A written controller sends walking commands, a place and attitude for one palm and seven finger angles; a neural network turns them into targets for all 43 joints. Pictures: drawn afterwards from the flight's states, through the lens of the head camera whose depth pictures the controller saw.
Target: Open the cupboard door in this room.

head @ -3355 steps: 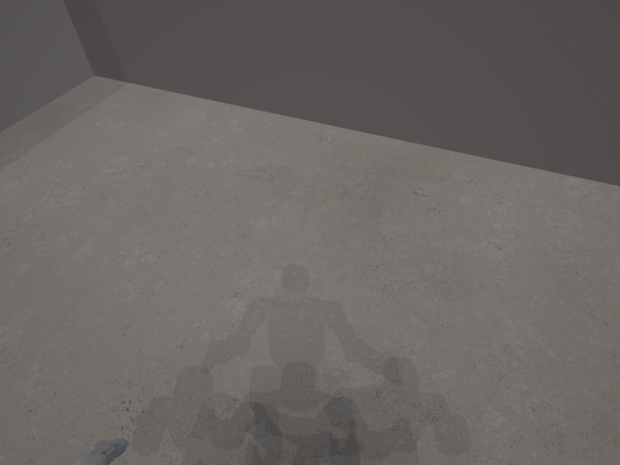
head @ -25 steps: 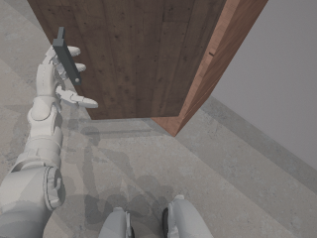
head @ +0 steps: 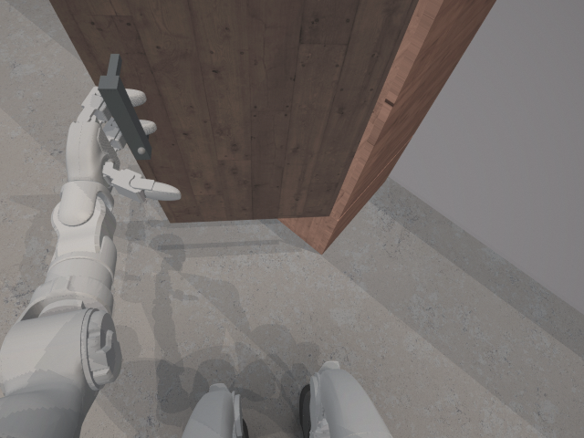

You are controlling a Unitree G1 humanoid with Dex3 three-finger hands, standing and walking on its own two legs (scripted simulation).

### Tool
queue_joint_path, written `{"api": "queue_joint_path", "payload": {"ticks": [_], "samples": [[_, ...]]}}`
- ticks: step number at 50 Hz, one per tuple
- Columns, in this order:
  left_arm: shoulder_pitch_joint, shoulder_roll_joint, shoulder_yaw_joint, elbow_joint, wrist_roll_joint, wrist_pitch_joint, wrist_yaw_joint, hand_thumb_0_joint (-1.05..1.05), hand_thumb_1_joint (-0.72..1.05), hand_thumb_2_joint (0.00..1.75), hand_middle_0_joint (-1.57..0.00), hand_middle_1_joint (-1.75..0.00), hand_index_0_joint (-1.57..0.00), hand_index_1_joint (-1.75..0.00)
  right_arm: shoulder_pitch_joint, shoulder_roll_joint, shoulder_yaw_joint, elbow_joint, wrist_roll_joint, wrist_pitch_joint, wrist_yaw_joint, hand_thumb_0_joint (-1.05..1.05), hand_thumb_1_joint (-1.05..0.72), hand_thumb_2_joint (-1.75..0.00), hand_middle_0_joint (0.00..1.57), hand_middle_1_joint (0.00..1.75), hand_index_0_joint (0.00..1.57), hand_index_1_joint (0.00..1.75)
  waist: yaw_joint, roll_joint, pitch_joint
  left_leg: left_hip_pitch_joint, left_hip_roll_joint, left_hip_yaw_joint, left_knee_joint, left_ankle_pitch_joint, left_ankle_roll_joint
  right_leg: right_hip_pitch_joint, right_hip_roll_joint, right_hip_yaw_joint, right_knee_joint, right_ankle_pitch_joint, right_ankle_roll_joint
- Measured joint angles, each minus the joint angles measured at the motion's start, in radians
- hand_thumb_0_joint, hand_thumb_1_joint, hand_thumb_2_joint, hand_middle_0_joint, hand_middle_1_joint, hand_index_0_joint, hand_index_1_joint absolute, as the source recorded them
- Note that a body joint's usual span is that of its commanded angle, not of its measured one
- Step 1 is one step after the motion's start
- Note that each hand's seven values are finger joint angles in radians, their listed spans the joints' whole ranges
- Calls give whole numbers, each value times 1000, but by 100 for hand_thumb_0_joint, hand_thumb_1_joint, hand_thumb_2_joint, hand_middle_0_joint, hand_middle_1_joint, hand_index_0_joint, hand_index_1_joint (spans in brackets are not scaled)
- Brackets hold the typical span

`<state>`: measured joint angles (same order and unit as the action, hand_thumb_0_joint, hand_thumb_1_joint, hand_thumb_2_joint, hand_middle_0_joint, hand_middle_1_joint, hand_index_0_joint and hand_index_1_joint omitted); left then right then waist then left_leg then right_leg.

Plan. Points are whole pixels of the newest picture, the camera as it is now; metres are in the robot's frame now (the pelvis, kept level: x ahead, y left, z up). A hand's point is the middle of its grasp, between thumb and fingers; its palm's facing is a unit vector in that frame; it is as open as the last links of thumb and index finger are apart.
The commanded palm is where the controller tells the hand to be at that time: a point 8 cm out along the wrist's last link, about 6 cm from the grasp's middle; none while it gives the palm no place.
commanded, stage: close the thumb around the handle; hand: left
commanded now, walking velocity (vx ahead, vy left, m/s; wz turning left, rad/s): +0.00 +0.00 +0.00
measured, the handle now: (130, 111) +0.55 +0.19 +0.05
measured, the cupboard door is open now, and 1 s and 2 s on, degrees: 45 48 84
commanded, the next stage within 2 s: pull the door open along its arc in 0.64 s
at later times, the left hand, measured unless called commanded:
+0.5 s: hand (144, 148) +0.49 +0.17 +0.04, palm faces -0.01 -1.00 -0.02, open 6.4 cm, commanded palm +0.47 +0.21 +0.05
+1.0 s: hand (146, 160) +0.47 +0.16 +0.04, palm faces +0.00 -1.00 -0.01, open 5.7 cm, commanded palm +0.42 +0.21 +0.05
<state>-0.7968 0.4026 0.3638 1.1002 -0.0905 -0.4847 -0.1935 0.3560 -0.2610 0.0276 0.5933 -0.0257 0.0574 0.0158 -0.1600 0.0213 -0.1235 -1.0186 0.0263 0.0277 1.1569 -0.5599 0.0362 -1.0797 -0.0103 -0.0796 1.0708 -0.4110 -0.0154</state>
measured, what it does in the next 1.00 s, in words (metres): stands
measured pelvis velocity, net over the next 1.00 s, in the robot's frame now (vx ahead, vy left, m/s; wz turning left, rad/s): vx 0.01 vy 0.00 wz -0.01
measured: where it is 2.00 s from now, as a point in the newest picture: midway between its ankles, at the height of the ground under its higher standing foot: outside the picture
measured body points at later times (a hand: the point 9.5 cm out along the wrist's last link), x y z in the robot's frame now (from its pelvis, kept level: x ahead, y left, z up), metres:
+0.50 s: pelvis +0.00 +0.00 +0.00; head +0.14 +0.02 +0.42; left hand +0.49 +0.22 +0.04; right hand +0.03 -0.26 -0.12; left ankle -0.01 +0.09 -0.65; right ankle +0.05 -0.12 -0.65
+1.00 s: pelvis +0.01 +0.00 +0.01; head +0.14 +0.01 +0.44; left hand +0.47 +0.22 +0.04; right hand +0.04 -0.26 -0.11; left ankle -0.01 +0.09 -0.65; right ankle +0.05 -0.12 -0.65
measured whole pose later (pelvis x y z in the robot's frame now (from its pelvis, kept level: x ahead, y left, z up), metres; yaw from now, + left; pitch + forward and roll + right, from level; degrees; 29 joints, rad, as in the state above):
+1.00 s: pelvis +0.01 +0.00 +0.01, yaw -1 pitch +24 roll -2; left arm -0.65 0.35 0.33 0.95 -0.14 -0.47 -0.18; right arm 0.36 -0.25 0.01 0.58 -0.01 0.07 0.03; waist -0.14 0.03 -0.14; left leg -0.97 0.03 0.04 1.12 -0.56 0.03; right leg -1.04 0.00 -0.06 1.04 -0.41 -0.02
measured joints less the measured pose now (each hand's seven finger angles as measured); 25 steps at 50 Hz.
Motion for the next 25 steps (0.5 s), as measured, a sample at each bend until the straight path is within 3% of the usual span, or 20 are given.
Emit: {"api": "queue_joint_path", "payload": {"ticks": [5, 9, 25], "samples": [[5, -2, -19, -22, -4, -23, 0, -2, -39, 35, -31, -121, -31, -121, -5, -2, -6, 6, -2, -3, 3, 0, -91, -90, 20, 30, 20, 30, 8, 2, 0, -2, -1, -1, 4, -1, -1, -1, -1, -1, 3, -1, 0], [-21, -1, -27, 14, -9, -7, -9, -1, -24, 41, -32, -123, -32, -122, -12, -2, -1, 13, 2, 1, 0, 0, -91, -90, 20, 30, 20, 30, 9, 3, 3, -2, -4, -4, 5, 1, 1, 0, -4, -4, 5, -2, 1], [-28, 2, -18, 9, -8, -5, -5, 0, 59, 77, -38, -131, -38, -131, -4, -1, 0, 13, -3, -1, -1, 0, -91, -90, 20, 30, 20, 30, 2, 8, 2, -23, -3, -5, 14, -2, 0, -20, -3, -3, 12, -2, 1]]}}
